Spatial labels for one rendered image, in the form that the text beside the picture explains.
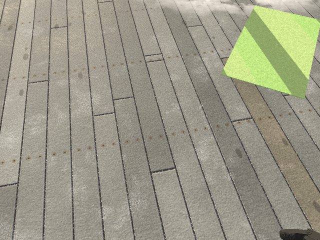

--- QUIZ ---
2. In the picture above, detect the right robot hand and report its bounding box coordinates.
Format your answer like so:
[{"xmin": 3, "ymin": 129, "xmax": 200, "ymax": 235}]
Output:
[{"xmin": 279, "ymin": 228, "xmax": 320, "ymax": 240}]

